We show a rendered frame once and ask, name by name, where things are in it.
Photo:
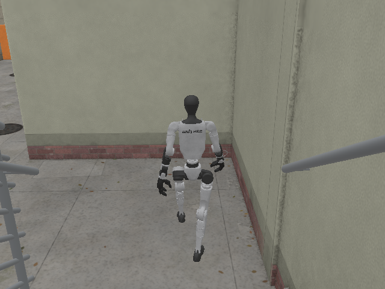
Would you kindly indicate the left robot foot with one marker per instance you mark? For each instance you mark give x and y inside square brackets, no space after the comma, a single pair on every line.
[181,217]

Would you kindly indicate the left robot hand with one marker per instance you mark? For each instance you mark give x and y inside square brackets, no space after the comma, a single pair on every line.
[160,185]

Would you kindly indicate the left robot upper arm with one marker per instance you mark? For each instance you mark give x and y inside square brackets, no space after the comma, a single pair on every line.
[172,128]

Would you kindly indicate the robot left forearm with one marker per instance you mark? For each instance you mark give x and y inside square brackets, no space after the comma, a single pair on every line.
[164,165]

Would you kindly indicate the right robot upper arm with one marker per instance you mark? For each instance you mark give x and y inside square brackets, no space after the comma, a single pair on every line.
[210,126]

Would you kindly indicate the humanoid robot head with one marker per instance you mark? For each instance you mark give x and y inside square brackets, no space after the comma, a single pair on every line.
[191,104]

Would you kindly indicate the right robot hand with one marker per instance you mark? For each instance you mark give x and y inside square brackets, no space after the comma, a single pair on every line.
[215,163]

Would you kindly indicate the robot right forearm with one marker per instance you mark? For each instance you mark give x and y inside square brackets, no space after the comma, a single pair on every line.
[219,155]

